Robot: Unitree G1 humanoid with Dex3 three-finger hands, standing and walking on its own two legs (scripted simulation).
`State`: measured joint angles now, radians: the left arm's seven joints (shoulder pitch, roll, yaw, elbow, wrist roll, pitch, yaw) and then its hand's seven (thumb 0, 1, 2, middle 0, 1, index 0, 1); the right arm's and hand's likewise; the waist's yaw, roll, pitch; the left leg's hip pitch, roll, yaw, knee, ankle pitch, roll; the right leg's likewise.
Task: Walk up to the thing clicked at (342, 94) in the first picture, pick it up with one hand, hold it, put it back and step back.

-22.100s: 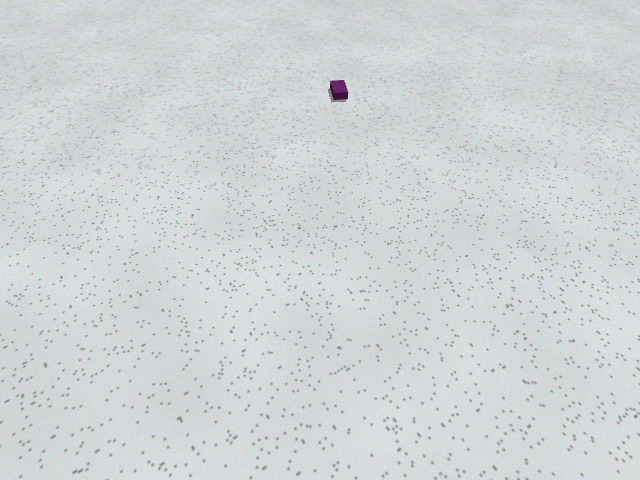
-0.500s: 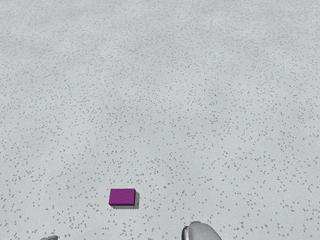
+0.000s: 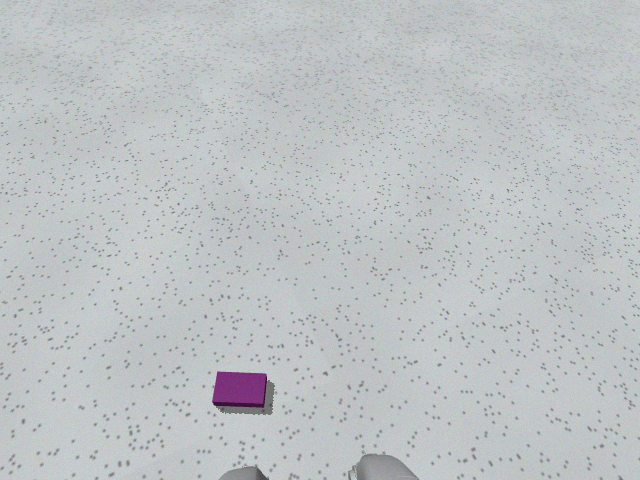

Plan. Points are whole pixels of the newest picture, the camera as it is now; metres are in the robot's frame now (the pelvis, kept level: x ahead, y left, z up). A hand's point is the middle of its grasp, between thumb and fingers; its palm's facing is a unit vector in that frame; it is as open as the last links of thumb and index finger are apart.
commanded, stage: walk up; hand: left
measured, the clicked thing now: (240, 389) +0.43 +0.19 -0.73
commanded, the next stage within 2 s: stand in 1.00 s
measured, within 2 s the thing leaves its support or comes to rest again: neither
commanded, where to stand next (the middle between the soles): +0.03 -0.01 m, yaw +0 degrees
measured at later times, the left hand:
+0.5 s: hand out of the picture +0.12 +0.24 -0.13, palm faces -0.07 -0.91 -0.40, open 7.3 cm
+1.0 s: hand (145, 468) +0.16 +0.22 -0.12, palm faces -0.05 -0.95 -0.32, open 7.3 cm
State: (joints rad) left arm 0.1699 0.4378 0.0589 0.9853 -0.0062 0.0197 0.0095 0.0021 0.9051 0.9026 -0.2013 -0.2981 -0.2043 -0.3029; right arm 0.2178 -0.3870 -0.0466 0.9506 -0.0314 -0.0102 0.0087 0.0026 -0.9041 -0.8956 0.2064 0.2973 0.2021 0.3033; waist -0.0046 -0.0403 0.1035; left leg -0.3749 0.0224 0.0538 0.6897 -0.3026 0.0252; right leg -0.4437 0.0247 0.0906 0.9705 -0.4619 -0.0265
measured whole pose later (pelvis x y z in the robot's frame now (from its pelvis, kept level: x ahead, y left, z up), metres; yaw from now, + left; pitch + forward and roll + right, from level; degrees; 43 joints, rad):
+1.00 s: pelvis +0.03 -0.02 +0.03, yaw -2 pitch -2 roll +0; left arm 0.04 0.34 0.01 1.11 0.00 -0.01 -0.02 0.00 0.90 0.90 -0.20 -0.30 -0.21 -0.30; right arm 0.10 -0.37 0.01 1.13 0.00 -0.03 0.01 0.00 -0.91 -0.90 0.20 0.30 0.20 0.30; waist -0.01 0.00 0.05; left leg -0.15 0.03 0.01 0.39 -0.20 -0.02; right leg -0.12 0.00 -0.03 0.38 -0.21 0.00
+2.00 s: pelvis +0.02 -0.01 +0.03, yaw -2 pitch -2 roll +0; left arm 0.11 0.35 0.00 1.14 0.01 -0.01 -0.01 0.00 0.91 0.90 -0.20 -0.30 -0.20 -0.30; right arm 0.10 -0.35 0.00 1.16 -0.01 -0.02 0.01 0.00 -0.91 -0.90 0.20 0.30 0.20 0.30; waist 0.00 0.01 0.05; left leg -0.13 0.01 0.02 0.31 -0.14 -0.01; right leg -0.11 -0.02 -0.02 0.31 -0.16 0.01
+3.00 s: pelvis +0.04 -0.01 +0.03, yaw -2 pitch -2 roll +0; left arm 0.11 0.35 0.00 1.13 0.01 -0.01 -0.01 0.00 0.90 0.90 -0.20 -0.30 -0.20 -0.30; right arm 0.10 -0.35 0.01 1.14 -0.01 -0.01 0.01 0.00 -0.91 -0.90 0.20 0.30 0.20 0.30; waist 0.00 0.01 0.05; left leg -0.11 0.01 0.02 0.30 -0.16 -0.01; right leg -0.08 -0.02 -0.02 0.30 -0.18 0.01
